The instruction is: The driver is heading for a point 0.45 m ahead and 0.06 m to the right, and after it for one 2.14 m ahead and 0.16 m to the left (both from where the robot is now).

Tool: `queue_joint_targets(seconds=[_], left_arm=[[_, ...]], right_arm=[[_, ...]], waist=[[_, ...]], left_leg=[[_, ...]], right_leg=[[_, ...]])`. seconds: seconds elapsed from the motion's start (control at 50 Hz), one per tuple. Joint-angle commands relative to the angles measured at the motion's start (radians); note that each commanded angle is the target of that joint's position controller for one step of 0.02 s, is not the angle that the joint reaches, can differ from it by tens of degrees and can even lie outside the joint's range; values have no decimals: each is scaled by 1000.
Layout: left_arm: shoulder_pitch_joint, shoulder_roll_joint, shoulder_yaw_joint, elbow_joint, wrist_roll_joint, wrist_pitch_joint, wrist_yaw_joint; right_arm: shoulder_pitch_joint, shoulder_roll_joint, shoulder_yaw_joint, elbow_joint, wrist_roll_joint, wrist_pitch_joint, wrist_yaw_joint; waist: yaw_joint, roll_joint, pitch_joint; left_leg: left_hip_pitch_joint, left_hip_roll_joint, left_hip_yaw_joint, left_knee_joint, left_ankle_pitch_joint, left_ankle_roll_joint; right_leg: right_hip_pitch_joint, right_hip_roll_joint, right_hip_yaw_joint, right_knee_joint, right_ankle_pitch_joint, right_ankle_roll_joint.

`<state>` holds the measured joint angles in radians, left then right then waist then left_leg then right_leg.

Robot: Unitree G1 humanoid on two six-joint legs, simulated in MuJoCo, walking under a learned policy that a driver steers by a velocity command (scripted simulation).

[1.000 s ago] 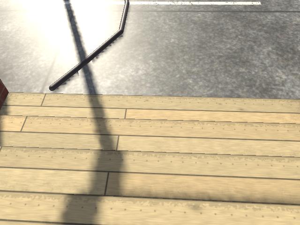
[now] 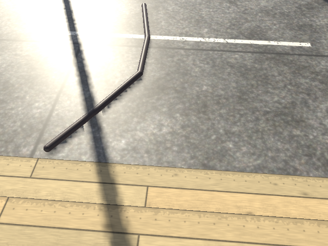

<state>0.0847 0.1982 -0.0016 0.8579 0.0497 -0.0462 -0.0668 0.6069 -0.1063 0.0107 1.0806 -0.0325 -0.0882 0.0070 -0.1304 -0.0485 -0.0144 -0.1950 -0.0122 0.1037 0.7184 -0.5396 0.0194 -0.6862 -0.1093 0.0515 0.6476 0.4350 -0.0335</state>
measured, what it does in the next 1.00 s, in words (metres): goes down: right foot 0.13 m lower, then left foot 0.13 m lower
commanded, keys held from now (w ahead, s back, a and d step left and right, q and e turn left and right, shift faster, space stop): w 0.36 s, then no key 0.64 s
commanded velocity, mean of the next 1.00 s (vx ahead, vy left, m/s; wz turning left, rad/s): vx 0.29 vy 0.00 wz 0.00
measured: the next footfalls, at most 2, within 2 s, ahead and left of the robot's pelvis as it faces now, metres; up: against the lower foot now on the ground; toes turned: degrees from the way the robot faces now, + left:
right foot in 0.14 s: +0.25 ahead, -0.17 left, -0.13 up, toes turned -5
left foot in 0.74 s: +0.59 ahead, +0.11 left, -0.26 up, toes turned +6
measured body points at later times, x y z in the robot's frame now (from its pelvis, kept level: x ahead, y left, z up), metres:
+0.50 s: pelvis +0.27 -0.07 -0.11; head +0.28 -0.07 +0.34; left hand +0.17 +0.14 -0.25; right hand +0.43 -0.28 -0.23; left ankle +0.44 +0.07 -0.77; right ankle +0.21 -0.16 -0.83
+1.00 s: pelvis +0.46 +0.02 -0.23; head +0.47 +0.02 +0.22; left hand +0.50 +0.26 -0.38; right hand +0.52 -0.22 -0.37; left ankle +0.55 +0.11 -0.96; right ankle +0.43 -0.09 -0.81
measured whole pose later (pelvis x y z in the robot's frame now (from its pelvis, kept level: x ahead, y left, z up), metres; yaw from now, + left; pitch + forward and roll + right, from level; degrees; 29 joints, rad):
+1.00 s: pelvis +0.46 +0.02 -0.23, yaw +0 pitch +1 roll -1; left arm 0.28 0.19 0.03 0.95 0.02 0.03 0.03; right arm 0.26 -0.20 -0.01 0.96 -0.01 -0.04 0.00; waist 0.02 0.01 -0.02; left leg -0.41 0.02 0.11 0.53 -0.14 0.07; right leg -0.67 -0.02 -0.06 1.54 -0.57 -0.03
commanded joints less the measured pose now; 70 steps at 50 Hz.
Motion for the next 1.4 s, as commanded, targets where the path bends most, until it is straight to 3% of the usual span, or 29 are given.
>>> queue_joint_targets(seconds=[0.02,0.04,0.06,0.08,0.1,0.14,0.16,0.18,0.2,0.22,0.28,0.34,0.46,0.56,0.58,0.6,0.64,0.66,0.68,0.7,0.74,0.78,0.88,0.94,1.24,1.26,1.32,1.34,1.4], left_arm=[[-195,65,39,-112,-51,2,0],[-222,67,33,-126,-68,5,8],[-107,32,-6,-66,77,-8,-3],[-124,21,7,-67,89,-7,2],[-255,73,42,-99,-71,-22,9],[184,150,68,39,26,-56,17],[269,168,83,102,-23,-48,25],[565,306,113,119,10,-49,-8],[685,270,118,158,52,-35,-28],[574,288,135,159,-53,12,32],[406,115,61,125,65,-30,-4],[283,0,25,97,26,-76,30],[270,99,33,90,48,-88,3],[836,-30,15,316,9,-81,100],[619,34,26,215,-47,-45,105],[701,-44,0,269,28,-61,82],[597,12,14,207,12,-64,78],[604,38,15,215,21,-62,70],[555,77,46,190,-45,-36,93],[599,42,17,204,22,-42,71],[592,98,38,202,19,-29,36],[822,-55,0,214,18,-17,-28],[484,-65,-5,103,-41,-28,6],[448,-14,34,124,-36,93,105],[329,46,26,25,-50,60,99],[361,155,47,43,-37,58,120],[169,152,37,-11,7,20,157],[274,125,9,-49,43,-18,85],[79,39,-1,-63,36,-19,10]], right_arm=[[-19,-166,-49,-59,31,4,-23],[-22,-195,-56,-70,27,21,-37],[175,-83,-10,33,-74,-12,-21],[256,-82,-15,68,-53,-10,-20],[96,-181,-60,-11,1,29,-53],[204,-113,-17,71,-111,16,11],[43,-173,-66,-18,37,38,-36],[374,83,37,74,-111,13,74],[198,-77,-8,1,-45,-8,113],[-130,-241,-85,-131,109,-1,-14],[-190,-100,-25,-136,-36,-27,29],[-146,-17,11,-136,-92,-5,46],[-255,-110,-10,-174,-69,-5,91],[-686,-99,-6,-294,-75,14,61],[-715,-103,-22,-320,42,4,40],[-669,-107,-3,-286,-64,2,65],[-665,-130,0,-243,-63,16,81],[-699,-145,-4,-255,-50,22,85],[-671,-135,-26,-237,91,12,63],[-631,-200,-20,-214,-37,13,64],[-438,-319,-90,-167,-21,-2,42],[-90,-378,-106,-107,0,13,67],[-309,-229,-40,-149,16,5,109],[-330,-259,-50,-173,30,35,-23],[-528,-223,-70,-244,34,65,-49],[-590,-226,-84,-295,43,78,-44],[-457,-143,-84,-286,49,80,-32],[-411,-108,-38,-274,-114,56,-39],[-256,-128,-32,-201,-100,33,-27]], waist=[[-9,104,194],[-32,114,198],[-49,65,226],[-74,84,235],[-103,97,229],[101,2,-7],[140,32,-22],[169,-351,-538],[310,-171,-454],[294,-97,-274],[159,-2,57],[88,15,97],[53,18,18],[337,8,91],[286,-64,63],[271,-2,99],[288,74,168],[283,37,155],[269,18,128],[258,41,131],[176,91,32],[91,380,-562],[206,86,-63],[189,131,-110],[297,78,16],[337,-225,193],[178,-129,254],[250,-127,208],[99,72,-48]], left_leg=[[-167,199,-235,-195,106,157],[-104,197,-233,-138,168,158],[107,298,-331,-65,136,183],[203,308,-365,-59,204,192],[38,210,-274,-10,356,165],[-7,208,-229,269,443,81],[-218,55,-88,536,195,104],[-475,28,-108,981,-284,-25],[-753,-53,-178,1251,-327,-31],[-1025,29,-78,1284,-209,10],[-786,138,-151,1000,114,30],[-711,189,-198,594,448,103],[-229,82,-82,282,794,15],[-1084,188,-186,-131,781,-34],[-651,130,-130,-81,759,-9],[-697,142,-115,-50,853,9],[-550,173,-114,-327,1086,21],[-397,156,-96,-302,1075,26],[-205,97,-86,-332,1003,11],[-184,132,-50,-375,1038,17],[148,105,-18,-457,1091,68],[952,468,-300,-99,1577,418],[-41,421,-307,-329,948,227],[-196,400,-285,-364,972,254],[-572,131,0,-300,257,39],[-651,-10,71,-48,39,-15],[-663,-58,-297,226,105,18],[-945,-95,-502,228,410,-9],[-576,-63,-274,312,710,-56]], right_leg=[[113,14,-49,-109,-59,12],[111,16,-39,-159,-99,18],[-48,-63,14,-343,-82,-17],[-60,-61,-3,-412,-128,-27],[155,7,-63,-340,-212,2],[608,2,-124,-358,74,-85],[809,0,-112,-199,101,-38],[1495,-262,129,63,402,-387],[1503,-314,362,-33,160,-446],[1338,-412,382,-156,-186,-346],[580,-261,210,-302,-371,-275],[327,-177,185,-425,-669,-278],[98,-59,-51,-255,-99,-206],[982,-179,213,23,-288,-205],[643,-120,140,-37,-274,-190],[582,-167,204,-1,-349,-201],[438,-105,124,4,-660,-148],[346,-101,143,2,-700,-146],[339,-31,71,53,-675,-126],[306,-80,110,78,-769,-103],[309,-18,49,276,-672,-24],[17,116,-134,1042,-1394,132],[31,-37,-10,916,-1326,181],[160,83,-107,1014,-1112,-15],[447,73,-26,348,-944,17],[261,-7,257,-75,-1050,-22],[87,-178,631,-248,-1006,-176],[202,-210,770,-97,-1125,-317],[18,-55,292,99,-980,-166]])
Keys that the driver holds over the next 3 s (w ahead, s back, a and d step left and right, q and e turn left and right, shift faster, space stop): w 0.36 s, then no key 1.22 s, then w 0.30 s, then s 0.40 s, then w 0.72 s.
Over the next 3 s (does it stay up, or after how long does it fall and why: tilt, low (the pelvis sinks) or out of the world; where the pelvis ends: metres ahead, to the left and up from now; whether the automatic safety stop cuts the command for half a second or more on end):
stays up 0.65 -0.13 -0.23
